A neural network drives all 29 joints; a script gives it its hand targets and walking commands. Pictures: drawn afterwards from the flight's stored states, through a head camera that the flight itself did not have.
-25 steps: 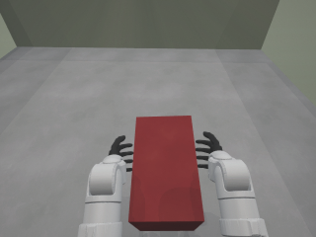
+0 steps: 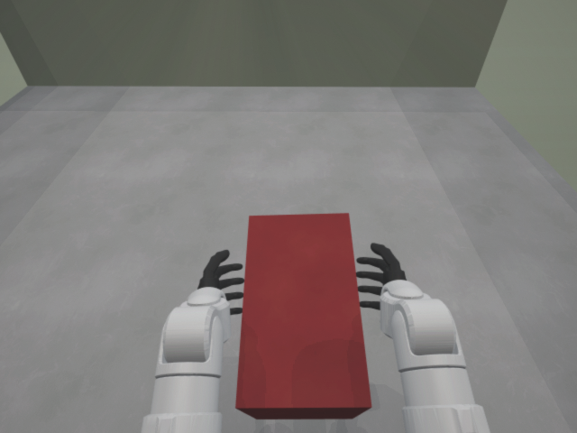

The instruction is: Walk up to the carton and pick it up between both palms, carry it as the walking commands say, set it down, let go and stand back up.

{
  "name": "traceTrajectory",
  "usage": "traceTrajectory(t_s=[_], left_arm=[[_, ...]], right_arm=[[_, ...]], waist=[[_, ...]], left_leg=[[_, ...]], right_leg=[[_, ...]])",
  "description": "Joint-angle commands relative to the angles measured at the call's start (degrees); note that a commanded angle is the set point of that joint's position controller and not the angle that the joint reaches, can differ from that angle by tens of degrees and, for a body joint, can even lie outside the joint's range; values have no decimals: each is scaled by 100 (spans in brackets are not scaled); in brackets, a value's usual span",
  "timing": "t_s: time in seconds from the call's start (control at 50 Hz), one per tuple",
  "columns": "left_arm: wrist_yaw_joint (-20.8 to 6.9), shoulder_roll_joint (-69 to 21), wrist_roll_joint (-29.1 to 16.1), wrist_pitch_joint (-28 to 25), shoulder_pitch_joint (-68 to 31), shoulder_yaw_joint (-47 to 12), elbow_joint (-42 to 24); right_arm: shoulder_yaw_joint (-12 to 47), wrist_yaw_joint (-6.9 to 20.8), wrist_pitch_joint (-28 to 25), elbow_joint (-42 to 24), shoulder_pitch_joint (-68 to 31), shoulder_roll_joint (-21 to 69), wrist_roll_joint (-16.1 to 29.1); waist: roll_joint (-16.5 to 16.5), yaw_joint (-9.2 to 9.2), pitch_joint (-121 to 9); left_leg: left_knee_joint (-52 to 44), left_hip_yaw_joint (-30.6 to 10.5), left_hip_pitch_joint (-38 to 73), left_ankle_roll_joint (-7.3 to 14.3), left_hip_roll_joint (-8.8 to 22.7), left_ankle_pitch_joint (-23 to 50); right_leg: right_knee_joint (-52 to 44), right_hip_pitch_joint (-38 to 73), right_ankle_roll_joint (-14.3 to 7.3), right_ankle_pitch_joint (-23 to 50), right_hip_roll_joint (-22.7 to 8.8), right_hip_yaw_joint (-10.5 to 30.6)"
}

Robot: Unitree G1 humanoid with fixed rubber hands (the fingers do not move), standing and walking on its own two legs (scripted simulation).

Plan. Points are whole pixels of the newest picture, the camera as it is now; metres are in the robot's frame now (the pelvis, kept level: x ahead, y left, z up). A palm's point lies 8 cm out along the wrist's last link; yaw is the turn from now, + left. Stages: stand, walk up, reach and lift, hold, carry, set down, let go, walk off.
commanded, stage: hold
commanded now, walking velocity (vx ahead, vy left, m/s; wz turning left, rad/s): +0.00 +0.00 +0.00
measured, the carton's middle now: (301, 319) +0.33 +0.00 -0.03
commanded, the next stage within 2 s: set down in 0.86 s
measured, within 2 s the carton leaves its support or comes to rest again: neither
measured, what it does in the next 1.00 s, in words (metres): stands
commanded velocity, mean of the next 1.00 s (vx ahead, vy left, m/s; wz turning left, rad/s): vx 0.00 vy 0.00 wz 0.00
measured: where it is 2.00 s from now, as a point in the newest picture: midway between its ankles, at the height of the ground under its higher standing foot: outside the picture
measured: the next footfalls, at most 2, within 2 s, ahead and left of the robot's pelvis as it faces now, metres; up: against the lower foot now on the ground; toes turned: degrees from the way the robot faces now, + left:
none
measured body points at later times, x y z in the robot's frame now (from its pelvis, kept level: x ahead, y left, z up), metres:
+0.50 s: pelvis -0.02 +0.00 +0.00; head -0.11 +0.02 +0.44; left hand +0.30 +0.13 +0.07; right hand +0.31 -0.12 +0.08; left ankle +0.08 +0.10 -0.73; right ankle +0.01 -0.11 -0.73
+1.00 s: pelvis +0.02 -0.02 +0.01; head -0.05 -0.01 +0.45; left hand +0.33 +0.11 +0.05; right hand +0.33 -0.14 +0.05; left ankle +0.08 +0.10 -0.73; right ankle +0.01 -0.11 -0.73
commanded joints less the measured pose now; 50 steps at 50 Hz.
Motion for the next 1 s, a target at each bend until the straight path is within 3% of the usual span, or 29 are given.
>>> traceTrajectory(t_s=[0.0, 0.02, 0.04, 0.08, 0.1, 0.12, 0.16, 0.18, 0.22, 0.24, 0.26, 0.28, 0.3, 0.32, 0.34, 0.38, 0.4, 0.48, 0.54, 0.58, 0.6, 0.7, 0.74, 0.84, 0.86, 0.9, 0.94, 0.96, 0.98], left_arm=[[-1425, -5285, -650, -1393, -1394, -2089, 1272], [-1543, -5423, -622, -1667, -1353, -2175, 1164], [-1672, -5625, -737, -1829, -1889, -2410, 954], [-1706, -6190, -1119, -2085, -2989, -2922, 177], [-1697, -6276, -1234, -2124, -3239, -2999, -8], [-1701, -6322, -1269, -2110, -3388, -2997, -31], [-1711, -6364, -1388, -2101, -3806, -3116, -49], [-1696, -6318, -1397, -2089, -3661, -3145, -35], [-1734, -6172, -1338, -2028, -3851, -3062, 291], [-1775, -5995, -1247, -1984, -3883, -2941, 552], [-1800, -5856, -1084, -1922, -3750, -2636, 1019], [-1804, -5856, -997, -1893, -3757, -2428, 1335], [-1825, -5665, -884, -1857, -3750, -2166, 1595], [-1850, -5717, -756, -1808, -3916, -1955, 1990], [-1850, -5789, -650, -1807, -3845, -1704, 2256], [-1836, -5829, -427, -1791, -3946, -1329, 2672], [-1817, -5903, -328, -1768, -3880, -1083, 2934], [-1734, -6148, -146, -1949, -4481, -775, 3152], [-1661, -6319, -364, -2154, -5087, -783, 3071], [-1616, -6431, -533, -2268, -5238, -994, 2793], [-1581, -6423, -577, -2298, -5152, -1021, 2778], [-1570, -6365, -663, -2279, -4589, -1321, 2526], [-1625, -6353, -632, -2230, -4301, -1447, 2455], [-1716, -6117, -532, -1974, -3230, -1656, 1867], [-1796, -6145, -221, -1923, -3042, -1513, 2539], [-1906, -5969, -362, -1993, -2710, -1725, 2215], [-1918, -5788, -419, -2090, -2801, -1607, 2259], [-1920, -5714, -436, -2188, -2816, -1613, 2074], [-1927, -5743, -555, -2254, -2847, -1649, 2013]], right_arm=[[1591, 1650, -1333, 1873, -1288, 5333, 383], [1653, 1760, -1616, 1845, -1334, 5462, 376], [1816, 1874, -1819, 1574, -1673, 5612, 359], [2548, 2075, -2136, 820, -2995, 6030, 864], [2783, 2089, -2220, 627, -3424, 6199, 1081], [2976, 2081, -2265, 524, -3766, 6396, 1231], [2932, 2025, -2316, 561, -4098, 6385, 1293], [2932, 1979, -2348, 543, -4030, 6346, 1294], [2552, 1875, -2292, 1085, -3736, 6262, 987], [2323, 1821, -2251, 1437, -3553, 6271, 817], [2097, 1795, -2213, 1794, -3538, 6166, 706], [1827, 1799, -2201, 2046, -3493, 5996, 536], [1584, 1819, -2150, 2534, -3409, 6026, 396], [1198, 1826, -2137, 2821, -3465, 5815, 174], [1008, 1864, -2132, 3025, -3608, 5766, 94], [599, 1923, -2155, 3367, -3764, 5617, -138], [516, 1938, -2139, 3412, -4000, 5601, -169], [277, 2012, -2288, 3414, -4760, 5537, -219], [340, 2131, -2443, 3301, -5363, 5540, -92], [646, 2182, -2536, 3095, -5539, 5645, 46], [864, 2201, -2575, 3025, -5562, 5667, 147], [1316, 2150, -2645, 2725, -5158, 5677, 304], [1352, 2117, -2589, 2727, -4647, 5605, 245], [1708, 1956, -2274, 2384, -3342, 5709, 303], [1603, 1878, -2138, 3114, -2703, 5972, 100], [1823, 1774, -2195, 2629, -2504, 6101, 271], [1641, 1721, -2247, 2663, -2551, 5971, 304], [1654, 1715, -2321, 2587, -2470, 6072, 377], [1689, 1694, -2376, 2467, -2504, 6161, 420]], waist=[[-123, -17, -501], [-89, 42, -960], [-55, 16, -1139], [151, 289, -1860], [19, 457, -2027], [102, 688, -2122], [78, 523, -2008], [61, 540, -1920], [126, 378, -1597], [69, 314, -1310], [140, 393, -952], [72, 296, -761], [-61, 365, -432], [92, 178, -143], [-50, 248, -81], [314, 197, 332], [281, 288, 439], [475, 350, 278], [294, 400, -115], [244, 436, -567], [193, 552, -832], [-62, 588, -1286], [2, 492, -1306], [188, 503, -1022], [154, 195, -839], [157, 242, -882], [83, 221, -458], [46, 307, -537], [-93, 250, -633]], left_leg=[[24, -1667, 3083, -108, -603, 1196], [120, -1693, 3277, -129, -640, 1920], [118, -1726, 3157, -154, -660, 2052], [122, -1799, 3086, -274, -588, 2150], [151, -1760, 3097, -298, -590, 1942], [69, -1708, 2868, -295, -693, 1518], [-10, -1684, 2904, -250, -753, 824], [-11, -1683, 2838, -230, -785, 678], [-111, -1625, 2524, -211, -841, -86], [-106, -1567, 2448, -226, -869, -436], [-182, -1499, 2236, -224, -869, -803], [-212, -1499, 2353, -226, -836, -1011], [-182, -1456, 2244, -254, -866, -1181], [-243, -1475, 2282, -259, -858, -1516], [-327, -1549, 2316, -258, -807, -1594], [-559, -1560, 1884, -273, -746, -1814], [-627, -1582, 1838, -285, -711, -1762], [-837, -1741, 1773, -309, -574, -1892], [-864, -1809, 1842, -291, -520, -2146], [-843, -1862, 1996, -282, -491, -1954], [-810, -1863, 2068, -277, -503, -1847], [-697, -1792, 2517, -319, -598, -1329], [-712, -1784, 2703, -343, -638, -1133], [-611, -1449, 2923, -487, -858, 736], [-617, -1575, 3239, -343, -832, 593], [-628, -1597, 3196, -342, -897, 1157], [-589, -1594, 2909, -317, -939, 1109], [-553, -1625, 2852, -308, -947, 1240], [-470, -1684, 2865, -290, -941, 1356]], right_leg=[[-589, -226, -264, 1127, 553, 1441], [-551, 56, -281, 1607, 627, 1392], [-548, 191, -300, 1793, 654, 1397], [-447, 448, -287, 1903, 647, 1447], [-458, 463, -286, 1773, 618, 1473], [-489, 722, -270, 1642, 596, 1510], [-570, 549, -227, 1143, 514, 1558], [-585, 526, -227, 963, 502, 1537], [-726, 462, -248, 236, 437, 1598], [-863, 371, -242, -244, 368, 1673], [-968, 334, -248, -737, 305, 1714], [-1048, 115, -285, -1127, 298, 1705], [-1198, -14, -341, -1653, 245, 1753], [-1193, -212, -405, -1924, 291, 1707], [-1166, -229, -439, -1925, 340, 1624], [-970, 51, -472, -1716, 418, 1515], [-895, 101, -463, -1533, 443, 1431], [-599, 396, -433, -1112, 489, 1357], [-430, 466, -368, -1143, 531, 1344], [-311, 573, -314, -847, 535, 1358], [-289, 666, -286, -756, 529, 1353], [-450, 442, -294, -659, 505, 1309], [-561, 345, -328, -585, 501, 1311], [-848, 686, -289, 657, 472, 1419], [-1170, 764, -207, 550, 457, 1612], [-1191, 1075, -130, 1182, 469, 1625], [-1206, 866, -82, 1310, 412, 1654], [-1173, 992, -57, 1571, 385, 1697], [-1125, 1081, -39, 1744, 400, 1672]])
